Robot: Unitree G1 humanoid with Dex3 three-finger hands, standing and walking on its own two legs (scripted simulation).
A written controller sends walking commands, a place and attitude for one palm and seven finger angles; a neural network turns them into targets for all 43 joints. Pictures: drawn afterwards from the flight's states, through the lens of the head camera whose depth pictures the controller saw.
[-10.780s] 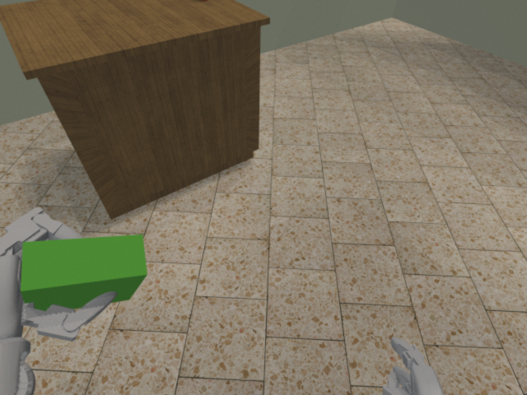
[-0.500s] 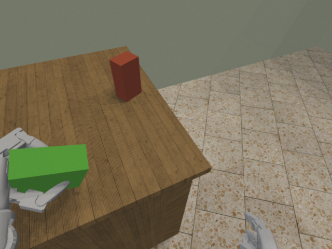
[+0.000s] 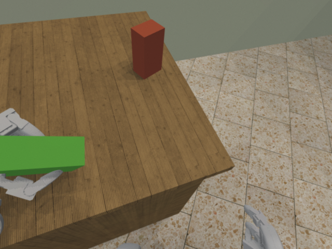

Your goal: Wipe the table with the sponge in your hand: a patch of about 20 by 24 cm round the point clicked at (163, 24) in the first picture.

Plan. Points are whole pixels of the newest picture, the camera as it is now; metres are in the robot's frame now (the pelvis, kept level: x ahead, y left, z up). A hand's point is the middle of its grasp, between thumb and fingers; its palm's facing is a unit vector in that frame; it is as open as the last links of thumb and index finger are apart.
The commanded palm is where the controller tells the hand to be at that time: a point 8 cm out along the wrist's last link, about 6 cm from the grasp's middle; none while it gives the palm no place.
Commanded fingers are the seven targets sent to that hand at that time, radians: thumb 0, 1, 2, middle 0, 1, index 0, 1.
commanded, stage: shuffle to correct the standing spot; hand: left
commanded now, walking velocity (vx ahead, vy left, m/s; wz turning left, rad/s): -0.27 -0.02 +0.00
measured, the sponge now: (54, 156) +0.24 +0.23 +0.13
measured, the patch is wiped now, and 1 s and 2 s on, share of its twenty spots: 0.00 0.00 0.00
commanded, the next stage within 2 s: come to a stop and stand still in 0.36 s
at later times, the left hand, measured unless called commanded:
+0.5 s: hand (17, 224) +0.13 +0.22 +0.16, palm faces +0.30 -0.86 -0.42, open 9.3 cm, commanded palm +0.07 +0.26 +0.18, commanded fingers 0.00 0.10 1.30 -1.20 -1.60 -1.20 -1.60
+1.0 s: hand out of the picture +0.05 +0.24 +0.17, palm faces +0.36 -0.84 -0.41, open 9.3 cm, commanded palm -0.02 +0.28 +0.18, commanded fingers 0.00 0.10 1.30 -1.20 -1.60 -1.20 -1.60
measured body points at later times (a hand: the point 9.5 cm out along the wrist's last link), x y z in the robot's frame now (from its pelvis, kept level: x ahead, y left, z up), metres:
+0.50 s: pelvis -0.09 -0.02 -0.01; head -0.03 +0.00 +0.43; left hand +0.11 +0.27 +0.19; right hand +0.10 -0.26 -0.09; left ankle -0.06 +0.11 -0.73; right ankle -0.04 -0.13 -0.73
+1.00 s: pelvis -0.18 +0.00 -0.02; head -0.18 +0.01 +0.43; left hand +0.02 +0.28 +0.19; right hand -0.01 -0.23 -0.09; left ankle -0.09 +0.12 -0.72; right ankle -0.09 -0.12 -0.73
